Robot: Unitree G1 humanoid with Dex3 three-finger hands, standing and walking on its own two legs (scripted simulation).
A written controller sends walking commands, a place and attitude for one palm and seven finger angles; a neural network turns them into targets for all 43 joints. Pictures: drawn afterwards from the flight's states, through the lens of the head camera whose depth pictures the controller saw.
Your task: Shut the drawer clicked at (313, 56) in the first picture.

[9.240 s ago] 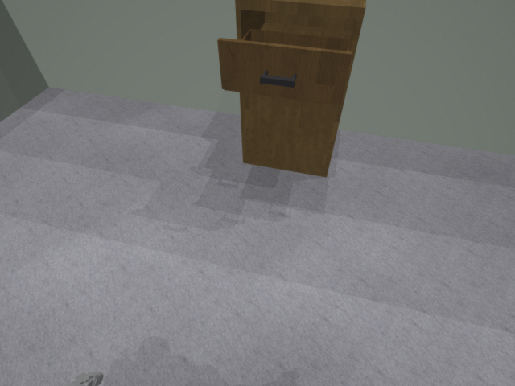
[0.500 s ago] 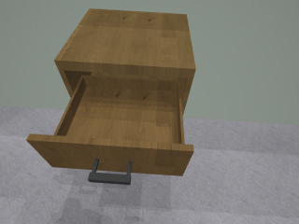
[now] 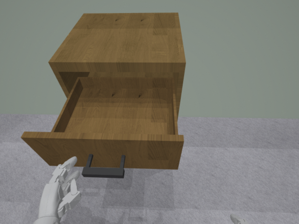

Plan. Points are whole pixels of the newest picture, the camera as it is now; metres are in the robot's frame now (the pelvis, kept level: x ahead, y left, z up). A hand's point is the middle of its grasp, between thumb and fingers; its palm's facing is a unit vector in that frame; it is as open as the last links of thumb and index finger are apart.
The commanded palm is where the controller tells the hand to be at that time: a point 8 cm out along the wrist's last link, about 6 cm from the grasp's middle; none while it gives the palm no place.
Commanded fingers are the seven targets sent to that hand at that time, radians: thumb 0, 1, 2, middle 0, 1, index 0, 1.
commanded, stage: raise the hand and make a fist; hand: left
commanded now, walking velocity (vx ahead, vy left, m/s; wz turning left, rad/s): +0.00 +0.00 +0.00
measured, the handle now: (105, 165) +0.29 +0.14 -0.02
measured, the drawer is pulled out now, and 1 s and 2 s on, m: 0.29 0.30 0.30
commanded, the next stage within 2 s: bring the fist close to the handle in 1.70 s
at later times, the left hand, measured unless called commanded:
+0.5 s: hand (91, 223) +0.14 +0.14 +0.01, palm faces -0.05 -1.00 -0.02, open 4.5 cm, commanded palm +0.11 +0.20 +0.01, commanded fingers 0.00 0.90 0.90 -0.92 -1.08 -0.92 -1.08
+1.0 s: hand out of the picture +0.13 +0.13 +0.05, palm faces -0.02 -1.00 +0.00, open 3.1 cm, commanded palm +0.09 +0.18 +0.05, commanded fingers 0.00 0.90 0.90 -1.40 -1.60 -1.40 -1.60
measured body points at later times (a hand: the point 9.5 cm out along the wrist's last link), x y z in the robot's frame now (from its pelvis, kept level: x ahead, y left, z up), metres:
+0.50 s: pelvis -0.06 -0.02 -0.06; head -0.02 -0.02 +0.39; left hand +0.14 +0.19 +0.01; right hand +0.13 -0.22 -0.13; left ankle -0.01 +0.09 -0.72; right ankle -0.05 -0.07 -0.72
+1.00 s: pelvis -0.03 +0.02 -0.04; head +0.00 +0.01 +0.41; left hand +0.12 +0.19 +0.05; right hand +0.17 -0.21 -0.09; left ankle -0.01 +0.09 -0.72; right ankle -0.05 -0.07 -0.72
